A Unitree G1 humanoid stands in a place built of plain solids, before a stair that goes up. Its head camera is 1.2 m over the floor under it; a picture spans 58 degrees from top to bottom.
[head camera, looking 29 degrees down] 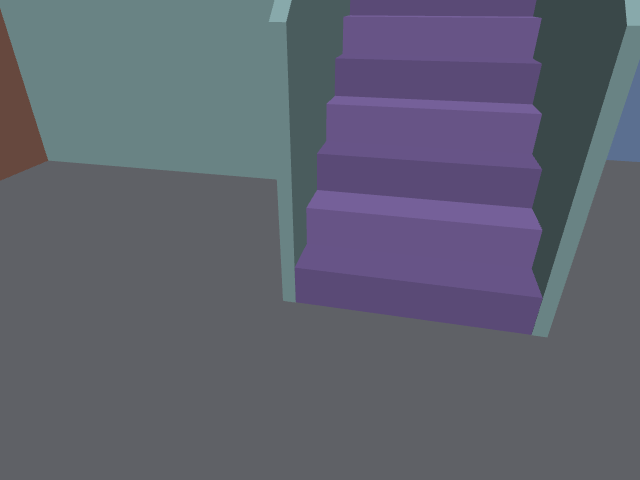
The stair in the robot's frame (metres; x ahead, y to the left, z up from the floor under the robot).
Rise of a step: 0.19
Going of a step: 0.22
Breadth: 1.00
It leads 13 degrees to the right of straight ahead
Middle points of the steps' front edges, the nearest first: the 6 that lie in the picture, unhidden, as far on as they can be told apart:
1.47 -0.38 0.19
1.68 -0.43 0.37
1.89 -0.47 0.56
2.10 -0.52 0.75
2.31 -0.57 0.94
2.53 -0.61 1.12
